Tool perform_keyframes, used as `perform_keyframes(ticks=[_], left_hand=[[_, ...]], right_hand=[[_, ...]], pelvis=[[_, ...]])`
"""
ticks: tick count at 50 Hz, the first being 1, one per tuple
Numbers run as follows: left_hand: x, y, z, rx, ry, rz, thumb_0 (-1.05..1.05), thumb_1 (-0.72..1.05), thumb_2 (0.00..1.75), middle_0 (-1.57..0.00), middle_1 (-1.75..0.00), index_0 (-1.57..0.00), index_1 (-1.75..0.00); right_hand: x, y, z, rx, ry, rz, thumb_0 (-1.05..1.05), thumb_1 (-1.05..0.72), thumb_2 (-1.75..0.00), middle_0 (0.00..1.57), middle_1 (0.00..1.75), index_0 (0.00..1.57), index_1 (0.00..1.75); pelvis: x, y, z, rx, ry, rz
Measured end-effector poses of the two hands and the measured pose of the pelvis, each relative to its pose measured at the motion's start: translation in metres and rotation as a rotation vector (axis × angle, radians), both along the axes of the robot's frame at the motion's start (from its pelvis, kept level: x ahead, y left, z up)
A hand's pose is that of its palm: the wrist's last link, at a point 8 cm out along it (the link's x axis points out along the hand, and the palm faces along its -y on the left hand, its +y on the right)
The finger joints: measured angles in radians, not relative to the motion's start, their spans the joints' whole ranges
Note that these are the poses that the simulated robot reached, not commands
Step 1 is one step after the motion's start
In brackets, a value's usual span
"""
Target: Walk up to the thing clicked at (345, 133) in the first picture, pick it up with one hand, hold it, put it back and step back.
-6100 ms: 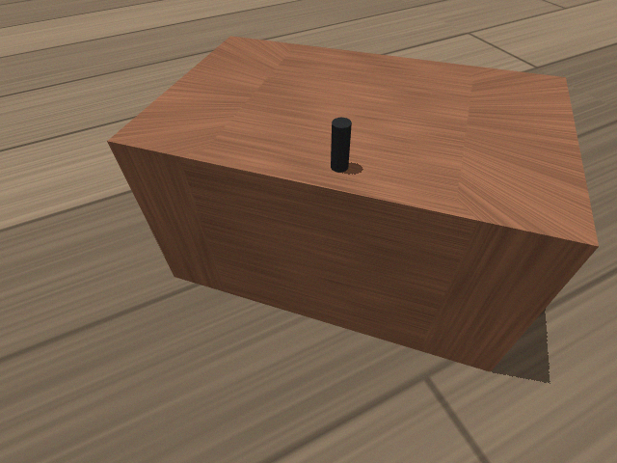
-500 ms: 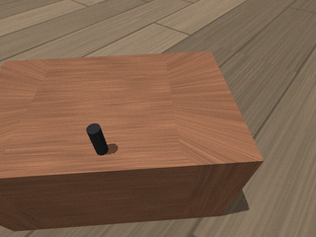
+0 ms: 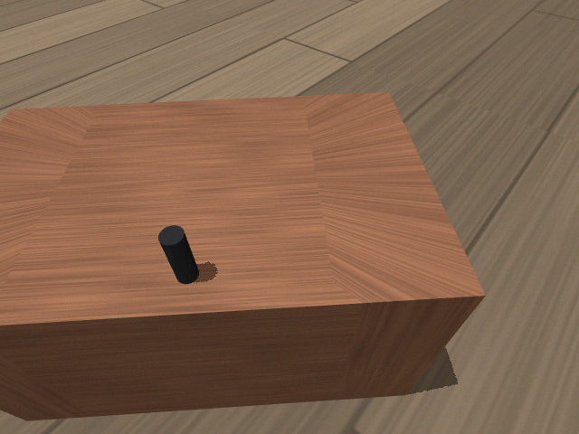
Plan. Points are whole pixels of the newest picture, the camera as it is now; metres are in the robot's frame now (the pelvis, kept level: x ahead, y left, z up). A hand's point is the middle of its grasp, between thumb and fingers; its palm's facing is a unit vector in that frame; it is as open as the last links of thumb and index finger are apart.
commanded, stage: stand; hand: left
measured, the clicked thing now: (180, 256) +0.46 +0.22 -0.07
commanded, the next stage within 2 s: rise first in 0.10 s
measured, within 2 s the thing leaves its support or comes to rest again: neither
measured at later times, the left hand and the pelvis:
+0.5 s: hand (139, 426) +0.18 +0.24 -0.12, palm faces +0.19 -0.93 -0.32, open 12.2 cm; pelvis -0.01 -0.01 -0.01, yaw -1 degrees
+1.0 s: hand (118, 414) +0.18 +0.25 -0.05, palm faces +0.26 -0.90 -0.35, open 17.4 cm; pelvis +0.01 -0.01 -0.01, yaw +0 degrees
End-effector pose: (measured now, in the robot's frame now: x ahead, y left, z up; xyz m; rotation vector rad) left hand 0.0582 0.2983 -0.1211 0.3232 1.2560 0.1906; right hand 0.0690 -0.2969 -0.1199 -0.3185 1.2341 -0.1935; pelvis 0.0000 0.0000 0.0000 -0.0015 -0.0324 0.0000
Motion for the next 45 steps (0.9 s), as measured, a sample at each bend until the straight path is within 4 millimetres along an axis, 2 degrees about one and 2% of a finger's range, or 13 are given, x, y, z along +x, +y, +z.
perform_keyframes(ticks=[12,16,20,24,29,35,40,45], left_hand=[[0.006,-0.002,0.001,-0.002,-0.017,0.012,0.00,0.89,0.89,-0.20,-0.29,-0.20,-0.29],[0.042,-0.012,0.006,-0.018,-0.202,0.040,0.01,0.80,0.79,-0.15,-0.22,-0.14,-0.22],[0.081,-0.016,0.019,-0.007,-0.360,0.056,0.01,0.61,0.61,-0.12,-0.15,-0.11,-0.16],[0.101,-0.013,0.032,0.010,-0.444,0.064,0.00,0.39,0.42,-0.10,-0.11,-0.09,-0.11],[0.098,-0.009,0.047,0.032,-0.502,0.080,0.00,0.12,0.25,-0.08,-0.08,-0.08,-0.08],[0.090,-0.009,0.057,0.057,-0.534,0.075,0.00,-0.19,0.13,-0.06,-0.06,-0.07,-0.06],[0.092,-0.011,0.071,0.074,-0.599,0.058,-0.01,-0.38,0.07,-0.06,-0.06,-0.06,-0.05],[0.096,-0.012,0.088,0.087,-0.677,0.042,-0.01,-0.48,0.04,-0.06,-0.05,-0.06,-0.05]], right_hand=[[0.005,0.000,-0.001,0.003,-0.021,-0.012,0.00,-0.90,-0.89,0.19,0.29,0.20,0.29],[0.038,0.009,0.004,0.022,-0.208,-0.042,0.01,-0.80,-0.79,0.14,0.22,0.15,0.21],[0.069,0.013,0.011,0.020,-0.331,-0.064,0.01,-0.61,-0.61,0.10,0.15,0.11,0.14],[0.081,0.011,0.019,0.021,-0.387,-0.080,0.00,-0.37,-0.42,0.08,0.10,0.08,0.10],[0.074,0.012,0.023,0.031,-0.403,-0.083,0.00,-0.08,-0.26,0.06,0.07,0.07,0.07],[0.070,0.021,0.023,0.045,-0.409,-0.065,0.00,0.21,-0.14,0.06,0.06,0.06,0.06],[0.076,0.030,0.027,0.057,-0.445,-0.033,0.00,0.36,-0.09,0.06,0.06,0.06,0.05],[0.084,0.037,0.036,0.066,-0.503,-0.009,-0.01,0.44,-0.06,0.06,0.06,0.06,0.05]], pelvis=[[0.002,-0.001,-0.001,0.002,0.011,0.001],[-0.007,-0.001,-0.006,0.002,0.029,-0.004],[-0.011,-0.003,-0.008,0.000,0.062,-0.009],[-0.007,-0.005,-0.009,0.001,0.080,-0.010],[0.001,-0.007,-0.008,0.005,0.076,-0.014],[0.003,-0.008,-0.008,0.005,0.059,-0.011],[0.003,-0.008,-0.008,0.004,0.046,-0.008],[0.005,-0.008,-0.007,0.005,0.029,-0.007]])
